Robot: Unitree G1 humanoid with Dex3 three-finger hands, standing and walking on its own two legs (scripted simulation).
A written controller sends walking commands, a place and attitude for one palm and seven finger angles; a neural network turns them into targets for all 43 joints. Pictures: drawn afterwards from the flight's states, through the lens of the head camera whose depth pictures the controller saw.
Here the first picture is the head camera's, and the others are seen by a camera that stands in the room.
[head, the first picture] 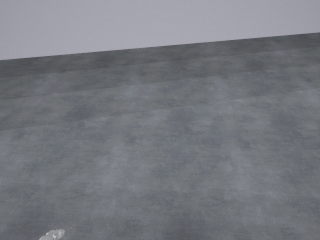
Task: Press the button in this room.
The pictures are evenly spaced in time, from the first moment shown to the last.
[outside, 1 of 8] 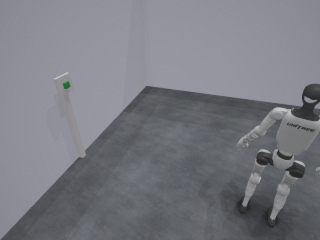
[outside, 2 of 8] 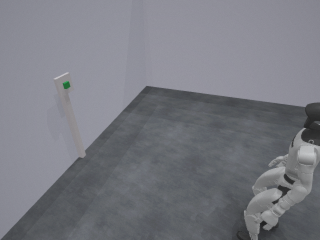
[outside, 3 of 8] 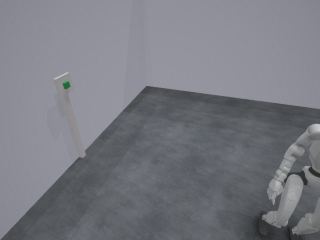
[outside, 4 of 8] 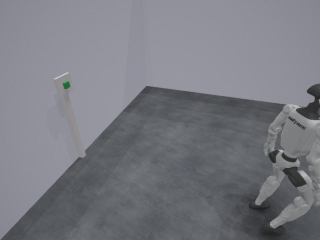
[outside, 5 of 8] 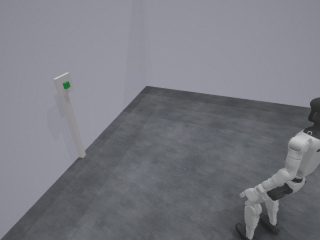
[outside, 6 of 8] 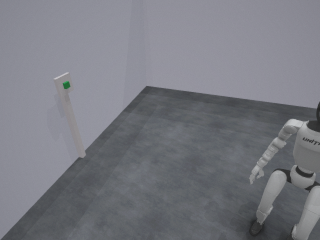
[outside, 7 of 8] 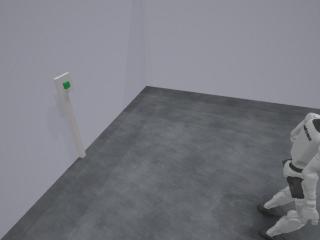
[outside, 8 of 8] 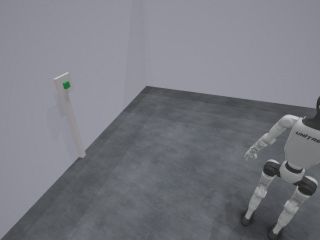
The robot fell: no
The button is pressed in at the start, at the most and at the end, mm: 0 0 0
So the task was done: no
